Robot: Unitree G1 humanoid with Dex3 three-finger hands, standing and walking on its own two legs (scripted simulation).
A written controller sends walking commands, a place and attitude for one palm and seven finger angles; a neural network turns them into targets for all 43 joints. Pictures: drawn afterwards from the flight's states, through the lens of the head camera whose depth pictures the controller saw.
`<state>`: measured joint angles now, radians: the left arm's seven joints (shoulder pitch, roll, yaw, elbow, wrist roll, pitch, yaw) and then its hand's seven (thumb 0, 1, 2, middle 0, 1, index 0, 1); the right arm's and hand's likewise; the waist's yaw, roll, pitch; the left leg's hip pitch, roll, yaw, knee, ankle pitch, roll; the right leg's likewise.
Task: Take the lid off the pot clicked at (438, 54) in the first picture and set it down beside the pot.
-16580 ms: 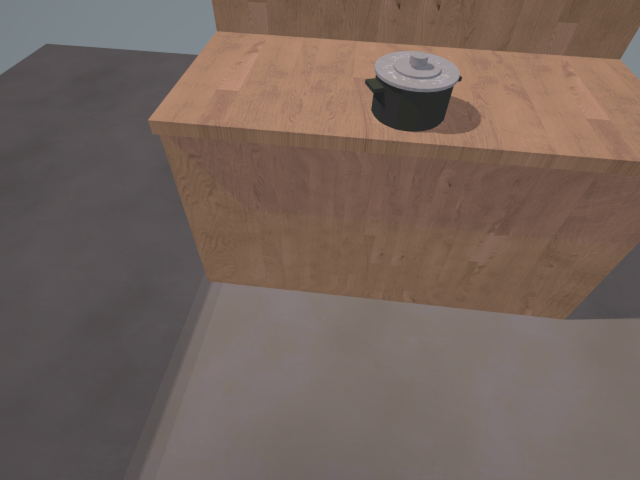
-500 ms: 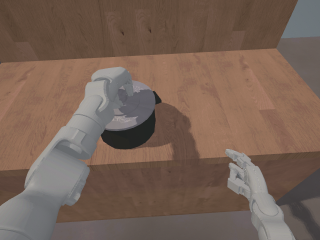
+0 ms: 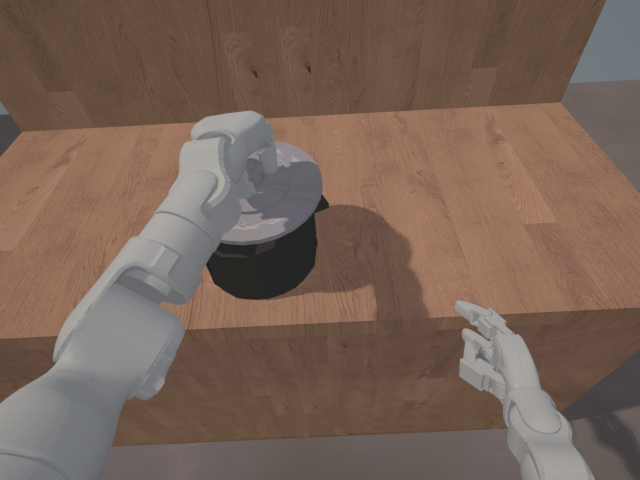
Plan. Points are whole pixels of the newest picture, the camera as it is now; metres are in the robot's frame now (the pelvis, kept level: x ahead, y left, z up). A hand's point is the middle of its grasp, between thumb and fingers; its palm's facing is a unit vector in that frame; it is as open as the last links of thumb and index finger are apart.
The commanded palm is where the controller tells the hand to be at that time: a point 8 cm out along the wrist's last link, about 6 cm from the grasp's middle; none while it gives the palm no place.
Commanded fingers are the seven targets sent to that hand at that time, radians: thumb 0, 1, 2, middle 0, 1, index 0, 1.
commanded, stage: lift the lid straight up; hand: left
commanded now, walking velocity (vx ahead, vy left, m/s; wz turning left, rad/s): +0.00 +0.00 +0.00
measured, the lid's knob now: (248, 173) +0.49 +0.10 +0.14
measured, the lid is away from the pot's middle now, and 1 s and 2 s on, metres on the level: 0.01 0.02 0.08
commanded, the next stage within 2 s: move the lid sideways beside the pot in 1.28 s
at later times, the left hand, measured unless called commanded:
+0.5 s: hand (237, 150) +0.45 +0.10 +0.20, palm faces -0.23 -0.09 -0.97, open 7.0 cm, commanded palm +0.44 +0.10 +0.27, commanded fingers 0.00 0.75 0.89 -0.89 -1.03 -0.89 -1.02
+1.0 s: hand (236, 117) +0.46 +0.09 +0.24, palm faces -0.16 -0.10 -0.98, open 7.0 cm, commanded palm +0.45 +0.10 +0.31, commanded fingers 0.00 0.75 0.89 -0.89 -1.03 -0.89 -1.02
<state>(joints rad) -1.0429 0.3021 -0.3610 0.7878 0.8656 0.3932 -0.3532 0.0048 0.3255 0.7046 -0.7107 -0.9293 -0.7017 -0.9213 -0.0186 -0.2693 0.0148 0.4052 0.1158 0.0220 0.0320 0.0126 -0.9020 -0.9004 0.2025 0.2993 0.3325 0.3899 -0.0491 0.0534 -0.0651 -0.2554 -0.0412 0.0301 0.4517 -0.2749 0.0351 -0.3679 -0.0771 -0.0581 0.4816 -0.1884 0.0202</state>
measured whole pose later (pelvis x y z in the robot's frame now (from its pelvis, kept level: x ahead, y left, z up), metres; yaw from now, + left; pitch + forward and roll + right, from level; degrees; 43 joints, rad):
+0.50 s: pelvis -0.01 -0.01 +0.00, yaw +0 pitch +3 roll +1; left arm -1.13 0.34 -0.35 0.78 0.86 0.40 -0.43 0.01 0.32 0.71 -0.71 -0.93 -0.70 -0.92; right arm -0.03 -0.27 0.04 0.42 0.11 0.01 0.02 0.01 -0.90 -0.90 0.20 0.30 0.33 0.39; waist -0.04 0.06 -0.05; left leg -0.23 -0.03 0.02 0.43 -0.26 0.02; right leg -0.35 -0.07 -0.07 0.47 -0.18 0.01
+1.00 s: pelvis +0.00 -0.01 +0.00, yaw +0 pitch +3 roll +1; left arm -1.22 0.35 -0.35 0.79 0.87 0.42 -0.43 0.00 0.32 0.71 -0.72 -0.93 -0.71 -0.92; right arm -0.04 -0.27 0.04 0.43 0.11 0.01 0.01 0.01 -0.90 -0.90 0.20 0.30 0.33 0.39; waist -0.05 0.05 -0.05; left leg -0.22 -0.04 0.03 0.42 -0.25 0.03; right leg -0.34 -0.07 -0.06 0.47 -0.18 0.01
